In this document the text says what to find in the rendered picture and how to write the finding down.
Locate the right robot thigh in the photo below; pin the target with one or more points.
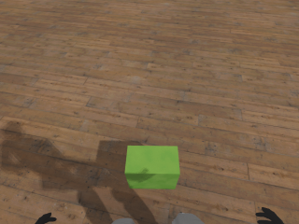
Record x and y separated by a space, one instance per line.
187 218

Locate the carton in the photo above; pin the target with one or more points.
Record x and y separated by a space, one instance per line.
152 167

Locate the right robot hand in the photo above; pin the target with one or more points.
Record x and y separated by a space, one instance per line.
270 215

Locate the left robot hand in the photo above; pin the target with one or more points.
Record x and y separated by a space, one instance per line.
46 218

